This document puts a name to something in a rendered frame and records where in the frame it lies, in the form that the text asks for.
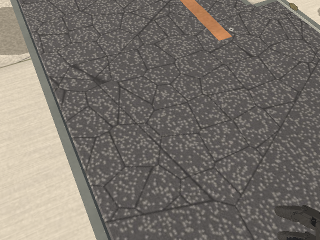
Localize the right robot hand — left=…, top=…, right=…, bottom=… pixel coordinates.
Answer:
left=274, top=205, right=320, bottom=240

